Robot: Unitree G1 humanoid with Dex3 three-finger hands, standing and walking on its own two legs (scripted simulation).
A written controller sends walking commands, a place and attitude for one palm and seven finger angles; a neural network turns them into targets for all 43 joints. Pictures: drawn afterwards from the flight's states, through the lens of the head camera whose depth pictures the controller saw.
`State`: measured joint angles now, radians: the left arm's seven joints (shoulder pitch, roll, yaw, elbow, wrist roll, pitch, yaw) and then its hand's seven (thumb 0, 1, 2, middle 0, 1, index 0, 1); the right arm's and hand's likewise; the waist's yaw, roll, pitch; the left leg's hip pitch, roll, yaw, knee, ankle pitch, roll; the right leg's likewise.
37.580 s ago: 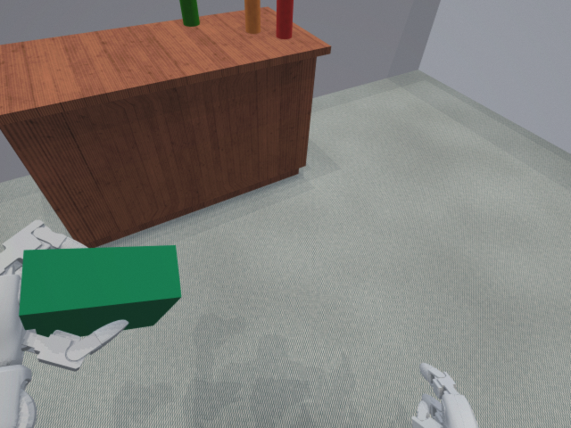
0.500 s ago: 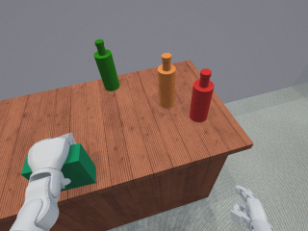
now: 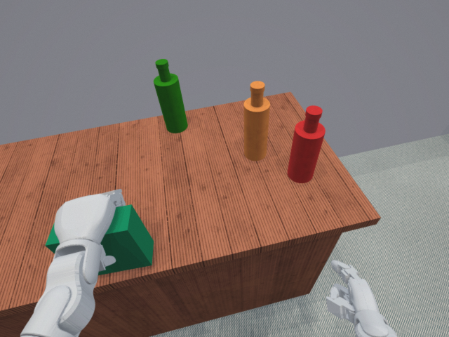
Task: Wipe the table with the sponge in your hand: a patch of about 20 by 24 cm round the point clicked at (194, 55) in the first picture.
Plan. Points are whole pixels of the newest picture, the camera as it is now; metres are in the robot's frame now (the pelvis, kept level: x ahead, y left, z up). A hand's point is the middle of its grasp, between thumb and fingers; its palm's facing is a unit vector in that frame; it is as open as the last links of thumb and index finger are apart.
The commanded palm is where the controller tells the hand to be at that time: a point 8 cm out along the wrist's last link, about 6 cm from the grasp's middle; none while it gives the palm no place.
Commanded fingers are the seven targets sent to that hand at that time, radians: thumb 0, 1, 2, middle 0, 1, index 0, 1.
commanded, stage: lift the sponge slowly off the table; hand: left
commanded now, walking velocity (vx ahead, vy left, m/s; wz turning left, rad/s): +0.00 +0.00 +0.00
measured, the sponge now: (110, 248) +0.24 +0.28 +0.00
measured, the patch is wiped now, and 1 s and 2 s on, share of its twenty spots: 1.00 1.00 1.00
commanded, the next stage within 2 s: bring the sponge back beside the body in 1.28 s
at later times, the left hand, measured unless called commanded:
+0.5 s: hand (94, 220) +0.24 +0.28 +0.09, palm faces +0.04 -0.06 -1.00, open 9.9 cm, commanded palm +0.22 +0.28 +0.16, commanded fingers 0.00 0.10 1.30 -1.20 -1.60 -1.20 -1.60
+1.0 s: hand (84, 206) +0.25 +0.28 +0.13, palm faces +0.08 -0.05 -1.00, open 9.9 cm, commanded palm +0.22 +0.28 +0.20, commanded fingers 0.00 0.10 1.30 -1.20 -1.60 -1.20 -1.60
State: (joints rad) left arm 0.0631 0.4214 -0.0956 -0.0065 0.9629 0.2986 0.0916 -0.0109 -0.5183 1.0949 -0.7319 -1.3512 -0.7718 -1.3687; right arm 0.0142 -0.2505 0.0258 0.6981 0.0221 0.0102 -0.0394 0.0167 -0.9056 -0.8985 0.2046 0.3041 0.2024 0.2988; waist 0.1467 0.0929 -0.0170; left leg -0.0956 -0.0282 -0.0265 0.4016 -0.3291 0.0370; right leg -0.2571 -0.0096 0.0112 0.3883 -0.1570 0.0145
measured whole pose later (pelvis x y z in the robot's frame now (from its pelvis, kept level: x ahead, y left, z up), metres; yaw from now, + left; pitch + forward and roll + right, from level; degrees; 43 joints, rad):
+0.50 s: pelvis -0.01 -0.01 +0.00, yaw +0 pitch -1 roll -1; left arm 0.02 0.48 -0.05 -0.06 0.93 0.30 0.02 -0.01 -0.52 1.09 -0.74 -1.35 -0.78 -1.36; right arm 0.01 -0.26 0.04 0.70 0.03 0.01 -0.05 0.02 -0.91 -0.90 0.20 0.30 0.20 0.30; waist 0.14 0.10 0.01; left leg -0.05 -0.02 -0.03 0.36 -0.30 0.02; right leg -0.22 0.00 0.01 0.36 -0.13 0.00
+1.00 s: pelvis -0.02 -0.02 +0.00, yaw +0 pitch -1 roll +0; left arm -0.05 0.53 -0.01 -0.07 0.89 0.32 -0.04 -0.01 -0.52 1.09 -0.74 -1.35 -0.78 -1.36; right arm 0.01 -0.27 0.04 0.69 0.04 0.00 -0.05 0.02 -0.91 -0.90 0.20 0.30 0.20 0.30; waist 0.14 0.11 0.02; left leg -0.04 -0.02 -0.03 0.35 -0.28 0.01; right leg -0.22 0.00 0.01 0.36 -0.12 0.00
